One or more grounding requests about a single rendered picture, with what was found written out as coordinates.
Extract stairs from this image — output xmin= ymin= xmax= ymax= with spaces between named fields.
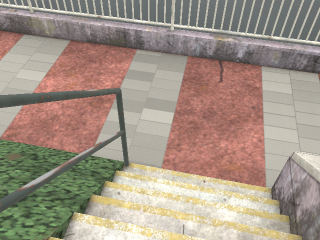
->
xmin=48 ymin=162 xmax=302 ymax=240

